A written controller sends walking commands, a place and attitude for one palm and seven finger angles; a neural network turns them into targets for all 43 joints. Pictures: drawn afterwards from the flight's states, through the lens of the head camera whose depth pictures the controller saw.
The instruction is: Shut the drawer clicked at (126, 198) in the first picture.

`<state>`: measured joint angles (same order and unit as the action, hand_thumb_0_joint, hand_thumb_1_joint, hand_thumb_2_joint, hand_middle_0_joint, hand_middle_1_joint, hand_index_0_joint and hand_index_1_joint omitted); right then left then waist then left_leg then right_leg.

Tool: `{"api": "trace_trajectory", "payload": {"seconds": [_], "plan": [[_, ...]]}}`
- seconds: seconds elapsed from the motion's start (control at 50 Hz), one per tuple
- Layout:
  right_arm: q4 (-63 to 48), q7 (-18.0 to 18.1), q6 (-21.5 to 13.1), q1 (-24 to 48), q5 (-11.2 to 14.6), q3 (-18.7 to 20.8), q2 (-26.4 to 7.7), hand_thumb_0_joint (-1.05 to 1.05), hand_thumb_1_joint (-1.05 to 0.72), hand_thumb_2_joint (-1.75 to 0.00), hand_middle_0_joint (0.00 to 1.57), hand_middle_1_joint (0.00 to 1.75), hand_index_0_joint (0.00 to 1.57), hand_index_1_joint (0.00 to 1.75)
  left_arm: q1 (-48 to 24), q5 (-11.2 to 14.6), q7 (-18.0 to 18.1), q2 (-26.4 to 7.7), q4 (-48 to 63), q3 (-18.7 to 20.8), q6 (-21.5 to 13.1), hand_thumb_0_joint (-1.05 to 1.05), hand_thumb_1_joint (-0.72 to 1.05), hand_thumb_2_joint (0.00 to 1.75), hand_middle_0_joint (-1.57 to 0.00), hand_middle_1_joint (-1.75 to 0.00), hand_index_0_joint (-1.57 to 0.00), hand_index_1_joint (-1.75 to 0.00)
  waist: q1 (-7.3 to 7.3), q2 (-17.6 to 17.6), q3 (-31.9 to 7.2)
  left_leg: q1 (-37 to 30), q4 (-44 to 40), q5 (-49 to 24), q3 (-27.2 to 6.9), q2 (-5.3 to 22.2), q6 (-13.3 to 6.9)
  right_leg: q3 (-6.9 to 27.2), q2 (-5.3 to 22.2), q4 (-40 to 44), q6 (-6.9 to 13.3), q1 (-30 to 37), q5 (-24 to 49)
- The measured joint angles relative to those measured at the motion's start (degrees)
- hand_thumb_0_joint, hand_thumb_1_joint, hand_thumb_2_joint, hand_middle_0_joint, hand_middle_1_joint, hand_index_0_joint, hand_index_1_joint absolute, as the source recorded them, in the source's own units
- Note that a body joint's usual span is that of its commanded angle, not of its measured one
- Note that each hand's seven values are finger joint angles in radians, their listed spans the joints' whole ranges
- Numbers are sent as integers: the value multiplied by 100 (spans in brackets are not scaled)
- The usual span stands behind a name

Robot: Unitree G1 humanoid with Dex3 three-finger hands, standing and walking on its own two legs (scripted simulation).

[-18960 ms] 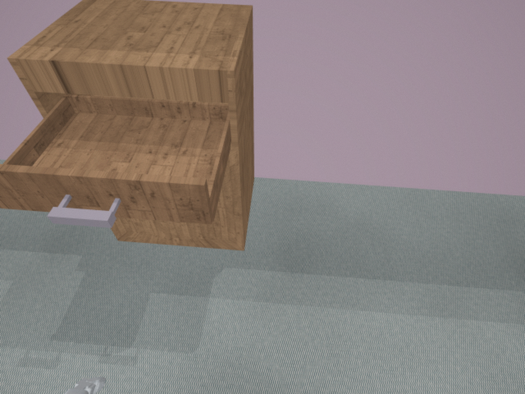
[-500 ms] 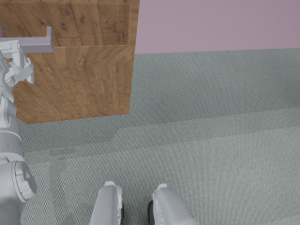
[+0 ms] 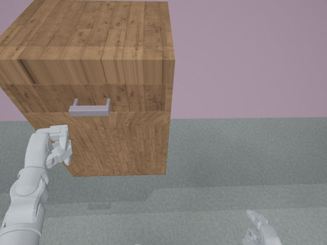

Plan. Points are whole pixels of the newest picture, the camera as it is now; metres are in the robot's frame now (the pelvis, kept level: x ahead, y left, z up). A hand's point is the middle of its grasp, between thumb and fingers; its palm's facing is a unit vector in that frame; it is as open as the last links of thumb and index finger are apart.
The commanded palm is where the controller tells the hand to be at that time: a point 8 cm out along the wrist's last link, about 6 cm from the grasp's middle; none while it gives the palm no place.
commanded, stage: draw the hand back to the body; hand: left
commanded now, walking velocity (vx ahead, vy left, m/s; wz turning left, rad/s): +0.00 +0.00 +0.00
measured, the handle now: (91, 106) +0.57 +0.27 -0.05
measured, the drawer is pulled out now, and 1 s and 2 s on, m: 0.00 0.00 0.00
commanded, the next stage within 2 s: step back with the hand held close in 0.78 s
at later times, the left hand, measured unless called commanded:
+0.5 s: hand (31, 173) +0.22 +0.23 +0.17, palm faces +0.35 -0.86 -0.36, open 3.3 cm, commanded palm +0.16 +0.27 +0.20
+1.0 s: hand (17, 176) +0.19 +0.21 +0.22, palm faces +0.40 -0.81 -0.43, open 3.3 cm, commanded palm +0.13 +0.25 +0.22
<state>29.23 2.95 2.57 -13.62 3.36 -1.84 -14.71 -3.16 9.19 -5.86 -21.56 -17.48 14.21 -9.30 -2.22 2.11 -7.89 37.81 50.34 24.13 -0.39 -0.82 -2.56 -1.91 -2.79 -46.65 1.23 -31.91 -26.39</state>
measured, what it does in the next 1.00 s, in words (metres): stands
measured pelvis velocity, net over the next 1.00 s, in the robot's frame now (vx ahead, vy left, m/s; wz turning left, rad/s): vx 0.01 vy -0.03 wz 0.02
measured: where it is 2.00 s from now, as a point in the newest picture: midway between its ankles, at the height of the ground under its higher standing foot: outside the picture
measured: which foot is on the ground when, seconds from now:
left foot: down 0.00-1.00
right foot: down 0.00-1.00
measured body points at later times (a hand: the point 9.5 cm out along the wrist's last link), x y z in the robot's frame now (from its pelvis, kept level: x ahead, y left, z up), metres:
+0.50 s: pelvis +0.02 -0.02 +0.04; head +0.00 -0.04 +0.49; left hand +0.19 +0.27 +0.19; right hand +0.21 -0.23 -0.04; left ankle +0.00 +0.09 -0.70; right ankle -0.04 -0.11 -0.70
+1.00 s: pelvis +0.01 -0.03 +0.04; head -0.01 -0.06 +0.49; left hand +0.17 +0.25 +0.24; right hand +0.20 -0.25 -0.04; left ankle +0.01 +0.09 -0.70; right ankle -0.04 -0.11 -0.70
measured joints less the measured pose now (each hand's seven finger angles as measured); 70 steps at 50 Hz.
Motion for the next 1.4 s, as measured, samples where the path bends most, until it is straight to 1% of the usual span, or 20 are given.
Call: {"api": "trace_trajectory", "payload": {"seconds": [0.04,0.1,0.14,0.2,0.28,0.42,0.54,0.66,0.74,0.84,0.9,0.94,1.0,1.06,1.14,1.18,1.24,1.32,1.4], "plan": [[-52,72,58,31,9,-23,20,1,-90,-89,20,30,20,30,293,-161,403,25,280,-109,250,2,90,89,-140,-160,-140,-160,41,26,73,-312,-260,-105,21,-24,2,28,25,220,0,290,90],[-43,168,70,69,12,-76,37,1,-90,-89,20,30,20,30,636,-292,823,73,673,-229,511,2,90,89,-140,-160,-140,-160,133,57,191,-764,-621,-249,30,-55,2,48,56,546,1,723,218],[12,211,40,93,8,-113,48,1,-90,-89,20,30,20,30,806,-336,1012,99,929,-273,613,2,90,89,-140,-160,-140,-160,195,65,255,-1045,-846,-337,24,-78,7,49,76,750,4,997,292],[111,241,-40,133,-4,-160,61,1,-90,-89,20,30,20,30,1026,-364,1173,125,1333,-305,691,2,90,89,-140,-160,-140,-160,274,77,337,-1437,-1154,-452,6,-102,18,41,97,1041,13,1385,393],[193,215,-146,202,-27,-190,77,1,-90,-89,20,30,20,30,1427,-353,1223,165,1918,-299,716,2,90,89,-140,-160,-140,-160,327,112,429,-1905,-1528,-583,7,-114,35,58,109,1394,26,1839,517],[249,135,-297,265,-97,-164,112,1,-90,-89,20,30,20,30,2384,-301,1137,177,2992,-183,712,2,89,89,-140,-160,-140,-160,379,137,550,-2483,-2015,-743,28,-99,75,99,95,1846,60,2385,676],[305,112,-460,219,-146,-94,90,1,-90,-89,20,30,20,30,3077,-313,1151,127,3934,13,671,2,89,89,-141,-160,-140,-160,491,173,598,-2737,-2205,-801,1,-77,114,82,70,2061,95,2653,744],[362,115,-586,213,-166,-42,108,1,-90,-89,20,30,20,30,3542,-318,1146,96,4596,204,485,2,89,89,-141,-160,-140,-160,571,238,585,-2840,-2255,-813,-18,-44,146,69,35,2138,127,2769,768],[388,131,-573,242,-170,-17,138,1,-90,-89,20,30,20,30,3514,-333,1133,173,4465,218,418,2,89,89,-141,-160,-140,-160,574,259,627,-2852,-2245,-825,-46,-35,167,39,24,2112,149,2780,764],[414,172,-584,214,-185,-23,158,1,-90,-89,20,30,20,30,3386,-348,1149,274,4207,143,493,2,89,89,-141,-160,-140,-160,560,230,691,-2849,-2249,-850,-58,-14,197,27,3,2081,181,2761,768],[434,192,-639,153,-192,-26,154,1,-90,-89,20,30,20,30,3411,-349,1164,268,4260,94,506,2,89,89,-141,-160,-140,-160,546,213,680,-2867,-2257,-849,-51,3,213,35,-14,2092,195,2776,772],[421,181,-650,112,-204,-11,149,1,-90,-89,20,30,20,30,3426,-372,1150,224,4351,123,453,2,89,89,-141,-160,-140,-160,523,209,657,-2846,-2235,-838,-59,23,217,29,-35,2115,200,2778,781],[411,119,-571,144,-244,44,131,1,-90,-89,20,30,20,30,3316,-460,1156,19,4419,446,72,2,89,89,-141,-160,-140,-160,430,198,671,-2678,-2134,-825,-103,73,213,-11,-90,2189,207,2695,854],[385,50,-409,232,-246,137,86,1,-90,-89,20,30,20,30,3326,-495,1185,-21,4363,653,-150,2,89,89,-141,-160,-140,-160,307,163,728,-2552,-2184,-899,-69,63,225,19,-72,2174,178,2529,914],[310,27,-218,294,-233,293,-4,1,-90,-89,20,30,20,30,3626,-523,1148,100,4312,521,-132,2,89,89,-141,-160,-140,-160,171,170,787,-2426,-2323,-1046,33,-1,148,108,5,2138,96,2302,988],[282,54,-137,294,-221,344,-14,1,-90,-89,20,30,20,30,3815,-530,1130,89,4371,429,-86,2,89,89,-141,-160,-140,-160,132,146,816,-2364,-2361,-1106,66,-24,121,136,32,2126,67,2211,1027],[228,100,-59,243,-206,367,15,1,-90,-89,20,30,20,30,4024,-529,1146,-27,4567,394,-49,2,89,89,-141,-160,-140,-160,122,57,854,-2262,-2373,-1184,76,-51,92,138,62,2097,39,2094,1081],[191,147,-60,188,-205,337,85,1,-90,-89,20,30,20,30,4078,-517,1240,-237,4840,543,-98,2,89,89,-141,-160,-140,-160,166,-49,878,-2113,-2335,-1282,46,-69,61,99,81,2077,6,1967,1174],[175,140,-150,208,-220,295,145,1,-90,-89,20,30,20,30,4009,-528,1331,-274,4931,677,-214,2,89,89,-141,-160,-140,-160,186,-58,864,-1962,-2291,-1388,18,-83,20,63,95,2077,-31,1848,1295]]}}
